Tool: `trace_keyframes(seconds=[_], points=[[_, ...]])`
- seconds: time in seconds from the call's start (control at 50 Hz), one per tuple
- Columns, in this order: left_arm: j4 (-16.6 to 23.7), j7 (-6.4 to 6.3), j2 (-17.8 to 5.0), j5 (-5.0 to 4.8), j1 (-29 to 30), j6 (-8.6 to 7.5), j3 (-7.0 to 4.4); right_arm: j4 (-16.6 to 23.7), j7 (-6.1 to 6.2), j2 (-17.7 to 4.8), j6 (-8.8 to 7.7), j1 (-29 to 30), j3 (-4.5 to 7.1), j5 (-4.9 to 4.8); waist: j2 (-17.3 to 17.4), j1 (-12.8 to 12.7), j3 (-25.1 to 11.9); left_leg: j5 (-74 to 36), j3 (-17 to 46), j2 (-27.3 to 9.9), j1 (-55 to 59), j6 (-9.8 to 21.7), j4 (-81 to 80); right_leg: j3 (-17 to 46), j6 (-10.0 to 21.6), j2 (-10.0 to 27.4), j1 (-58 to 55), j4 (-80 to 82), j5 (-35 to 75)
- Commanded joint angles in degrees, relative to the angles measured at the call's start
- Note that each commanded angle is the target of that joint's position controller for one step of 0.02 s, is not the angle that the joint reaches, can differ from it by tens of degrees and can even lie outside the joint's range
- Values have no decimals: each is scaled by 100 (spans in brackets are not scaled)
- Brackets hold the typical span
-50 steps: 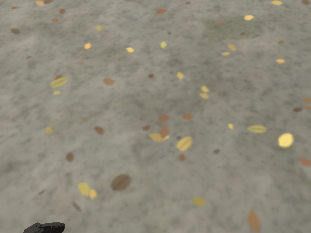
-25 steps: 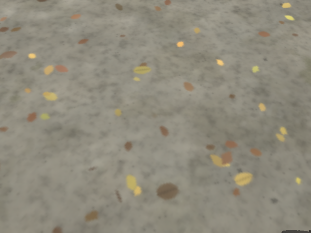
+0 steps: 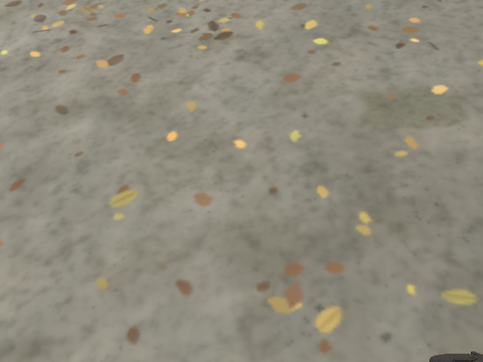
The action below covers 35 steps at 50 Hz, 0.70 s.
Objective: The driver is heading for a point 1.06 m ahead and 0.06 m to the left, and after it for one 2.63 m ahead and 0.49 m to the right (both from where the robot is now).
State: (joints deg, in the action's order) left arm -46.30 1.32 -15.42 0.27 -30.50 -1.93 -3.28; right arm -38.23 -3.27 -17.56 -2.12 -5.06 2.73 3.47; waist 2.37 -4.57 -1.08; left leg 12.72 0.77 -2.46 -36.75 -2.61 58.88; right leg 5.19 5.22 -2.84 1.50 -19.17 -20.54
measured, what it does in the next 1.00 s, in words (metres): walks ahead: left foot, then right foot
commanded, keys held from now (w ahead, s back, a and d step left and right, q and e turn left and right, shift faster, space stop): w+e+shift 0.26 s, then w+q+shift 0.74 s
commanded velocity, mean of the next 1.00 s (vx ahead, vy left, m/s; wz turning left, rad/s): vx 0.94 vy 0.00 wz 0.06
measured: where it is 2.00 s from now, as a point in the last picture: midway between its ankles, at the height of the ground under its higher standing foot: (307, 123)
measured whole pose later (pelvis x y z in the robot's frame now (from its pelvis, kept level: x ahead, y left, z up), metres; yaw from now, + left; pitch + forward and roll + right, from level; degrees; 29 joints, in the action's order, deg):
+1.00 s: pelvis +0.83 -0.15 -0.04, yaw +7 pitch +1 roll -2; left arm -53.0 -1.4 -15.3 1.7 -29.3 -4.4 -1.6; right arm -38.8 -5.2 -18.3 -1.1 1.9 1.1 1.2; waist 2.0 -2.8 3.3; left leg 2.3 -10.3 1.6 -38.4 10.2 41.6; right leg -18.9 -2.9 -0.2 -15.6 -19.2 -26.4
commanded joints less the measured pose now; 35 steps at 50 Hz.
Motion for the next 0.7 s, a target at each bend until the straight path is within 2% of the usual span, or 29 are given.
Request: trace_keyframes(seconds=[0.02, 0.08, 0.12, 0.14, 0.16, 0.18, 0.2, 0.22, 0.24, 0.26, 0.28, 0.3, 0.32, 0.34, 0.36, 0.42, 0.46, 0.48, 0.5, 0.52, 0.54, 0.56, 0.58, 0.6, 0.62, 0.64, 0.66, 0.68, 0.7], points=[[275, -48, -1071, -10, 87, -93, -292, 625, -34, -265, 9, 1145, -47, -70, -660, -33, 692, -422, -267, 206, -764, -181, -986, 1358, 886, 840, 125, 1023, 1138], [188, -102, -1163, -9, -29, -110, -319, 863, -28, -285, -43, 1705, -112, -127, -972, -243, 705, -647, -305, 300, -329, -109, -1985, 1576, 865, 986, 82, 991, 1826], [199, -145, -1264, -32, 205, -141, -343, 882, 25, -451, -83, 1476, -81, -154, -1056, -33, 582, -697, -222, 349, 409, 44, -2439, 1701, 718, 1145, 81, 816, 2711], [263, -145, -1378, -41, 531, -166, -361, 751, 87, -556, -109, 941, -39, -172, -1067, 294, 365, -543, -250, 498, 1335, 151, -2640, 1571, 553, 1089, 330, 444, 3776], [287, -119, -1550, -21, 689, -194, -402, 475, 194, -831, -134, -18, 82, -187, -958, 721, -218, -111, -286, 673, 2627, 264, -2533, 1407, 398, 956, 558, -554, 4958], [338, -79, -1625, -12, 988, -227, -421, 141, 334, -1066, -144, -1381, 205, -212, -714, 1468, -931, 20, -204, 474, 4281, 356, -2530, 1200, 237, 632, 1227, -2117, 4971], [471, -63, -999, 42, 1015, -314, -253, -6, 482, -1496, -182, -2631, 357, -66, 66, 1872, -1839, 2404, 1214, -832, 5735, 462, -2746, 872, 209, 101, 2197, -4169, 3049], [845, -16, -186, -180, 677, -300, -40, 18, 460, -1917, -189, -2346, 393, 112, 1890, 1197, -2209, 5083, 4506, -2280, 6018, 736, -4387, 521, 172, -456, 3609, -5644, -994], [775, -19, -590, -96, 972, -202, -37, 153, 448, -1426, -154, -1408, 325, 45, 1346, 924, -1309, 5072, 5069, -2171, 5047, 820, -4876, 398, 252, -100, 4034, -6175, -319], [735, 18, -812, 17, 1180, -134, -91, 203, 443, -960, -138, -999, 223, 3, 666, 801, -693, 4194, 3990, -2017, 4404, 872, -4604, 189, 245, 257, 4088, -6052, 209], [660, 90, -791, 134, 1307, -107, -68, 35, 407, -662, -156, -1072, 161, -1, 97, 774, -360, 3052, 3151, -1700, 3810, 952, -4556, 115, 216, 477, 3873, -5771, 507], [685, 162, -657, 208, 1433, -93, -35, -142, 393, -518, -203, -1199, 107, 10, 118, 698, -128, 2383, 2581, -1405, 3350, 974, -4628, 148, 165, 545, 3713, -5562, 560], [743, 215, -489, 247, 1486, -74, 32, -348, 370, -378, -270, -1343, 52, -2, 296, 588, 71, 2019, 2217, -1218, 3002, 1025, -4727, 265, 103, 577, 3631, -5370, 532], [834, 243, -388, 246, 1607, -53, 88, -500, 334, -316, -345, -1470, 28, -51, 447, 520, 200, 1776, 2060, -1157, 2895, 1131, -4813, 378, 53, 562, 3706, -5176, 456], [949, 257, -357, 251, 1845, -29, 129, -625, 305, -302, -405, -1588, 21, -111, 429, 481, 411, 1600, 1941, -1151, 2837, 1239, -4949, 454, -3, 559, 3944, -4960, 378], [1371, 307, -558, 353, 2725, -37, 223, -748, 293, -481, -471, -1630, 53, -222, 190, 333, 812, 941, 1533, -1076, 2743, 1454, -5434, -45, -257, 901, 4469, -3840, 900], [1518, 418, -479, 271, 3199, -120, 360, -704, 266, -659, -481, -1477, 114, -236, 80, 360, 895, 112, 871, -692, 1838, 1300, -5741, -493, -374, 764, 3090, -2430, 1436], [1511, 461, -454, 229, 3272, -146, 386, -744, 239, -875, -494, -1587, 171, -259, 92, 400, 833, -488, 812, -749, 1552, 1310, -5907, -729, -356, 593, 2331, -2234, 1532], [1475, 450, -534, 200, 3231, -157, 363, -780, 209, -1080, -498, -1662, 226, -274, 112, 372, 779, -1078, 821, -846, 1641, 1315, -5872, -794, -330, 498, 1949, -2126, 1586], [1417, 396, -658, 194, 3126, -162, 314, -816, 185, -1198, -489, -1721, 253, -291, 64, 313, 666, -1818, 766, -889, 1956, 1285, -5614, -811, -297, 409, 1727, -1965, 1566], [1318, 307, -794, 207, 2855, -174, 238, -864, 172, -1286, -486, -1796, 263, -306, 10, 167, 383, -3081, 630, -868, 2319, 1206, -4967, -818, -254, 255, 1301, -1787, 1366], [1065, 197, -943, 247, 2089, -196, 139, -924, 171, -1369, -464, -1840, 282, -315, -127, -225, -154, -3986, 396, -667, 2427, 1095, -3727, -869, -211, 45, 350, -1560, 1143], [775, 68, -1144, 309, 1088, -208, 17, -944, 175, -1374, -458, -1846, 282, -327, -136, -711, -745, -3647, 332, -387, 1808, 1000, -2217, -762, -182, 193, -1046, -1545, 969], [643, -87, -1673, 438, 66, -238, -159, -834, 180, -807, -460, -1777, 151, -272, -859, -1049, -1411, -1282, 175, 94, 747, 896, -45, 614, -139, 1538, -2202, -1269, -905], [713, -148, -2073, 529, 28, -253, -210, -516, 223, -36, -430, -2157, 2, -467, -2031, -544, -1935, 1574, 455, 507, -310, 894, 1734, 3364, -35, 2998, -2347, 96, -2990], [743, -152, -1717, 387, 612, -200, -182, -501, 243, -435, -340, -1913, 79, -463, -1520, -312, -1389, 890, 521, 334, -805, 931, 2186, 4014, 90, 2907, -1660, 767, -3233], [777, -146, -1191, 317, 1171, -216, -73, -517, 224, -503, -266, -1635, 102, -380, -1013, -49, -523, 340, 420, -8, -953, 915, 1987, 2896, 112, 2649, -947, 573, -2374], [731, -112, -899, 283, 1416, -252, -21, -601, 166, -426, -209, -1516, 84, -325, -754, 112, -141, 92, 371, -206, -762, 849, 1731, 1992, 94, 2351, -369, 534, -1181], [677, -110, -744, 267, 1501, -279, 16, -688, 112, -341, -130, -1553, 91, -281, -783, 278, 5, 31, 360, -306, -548, 787, 1592, 1282, -25, 2081, -17, 605, -462]])
Velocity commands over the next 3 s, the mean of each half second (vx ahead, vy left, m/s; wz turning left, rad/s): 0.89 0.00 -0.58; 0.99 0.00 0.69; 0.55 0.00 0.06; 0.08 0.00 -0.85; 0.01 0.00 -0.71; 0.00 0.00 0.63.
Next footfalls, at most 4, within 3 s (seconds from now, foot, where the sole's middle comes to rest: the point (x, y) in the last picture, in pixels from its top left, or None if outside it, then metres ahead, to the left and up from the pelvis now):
0.18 left None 0.34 0.11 -0.78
0.60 right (383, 324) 0.61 -0.25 -0.78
1.04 left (327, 199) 1.05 -0.11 -0.78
1.42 right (329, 121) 1.44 -0.14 -0.78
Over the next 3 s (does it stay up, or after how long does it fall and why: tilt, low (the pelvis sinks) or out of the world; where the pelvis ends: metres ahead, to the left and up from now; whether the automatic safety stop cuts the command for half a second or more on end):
stays up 1.41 -0.06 -0.01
